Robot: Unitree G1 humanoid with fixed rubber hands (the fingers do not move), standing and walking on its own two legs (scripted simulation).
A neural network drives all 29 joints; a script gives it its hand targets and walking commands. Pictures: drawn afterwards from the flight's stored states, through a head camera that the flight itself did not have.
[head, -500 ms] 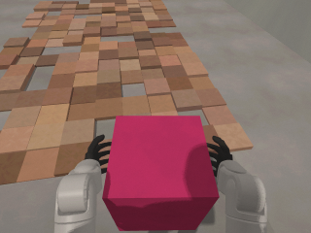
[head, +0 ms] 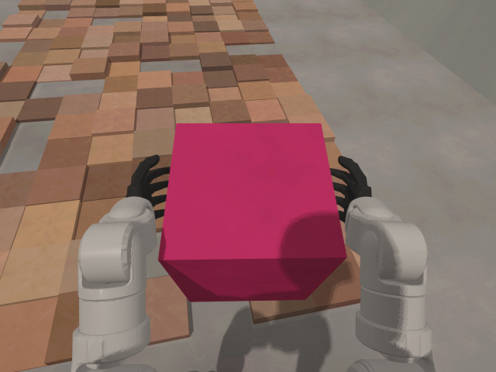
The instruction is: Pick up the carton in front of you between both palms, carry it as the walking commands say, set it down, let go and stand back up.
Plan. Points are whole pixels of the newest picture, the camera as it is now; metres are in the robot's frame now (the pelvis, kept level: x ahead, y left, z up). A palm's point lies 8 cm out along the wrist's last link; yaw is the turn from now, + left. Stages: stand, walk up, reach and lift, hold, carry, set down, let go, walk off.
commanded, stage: carry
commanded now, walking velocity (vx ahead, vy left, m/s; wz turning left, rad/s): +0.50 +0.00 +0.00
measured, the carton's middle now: (248, 222) +0.35 +0.00 +0.06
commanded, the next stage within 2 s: none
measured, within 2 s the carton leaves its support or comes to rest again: neither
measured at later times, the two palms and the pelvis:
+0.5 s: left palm (185, 52) +0.72 +0.14 +0.16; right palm (321, 60) +0.71 -0.16 +0.16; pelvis +0.32 -0.01 +0.03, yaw +1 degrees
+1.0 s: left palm (205, 3) +1.08 +0.12 +0.15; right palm (304, 14) +1.03 -0.17 +0.15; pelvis +0.67 +0.03 +0.06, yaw -2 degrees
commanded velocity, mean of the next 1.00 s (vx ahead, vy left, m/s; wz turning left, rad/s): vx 0.50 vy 0.00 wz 0.00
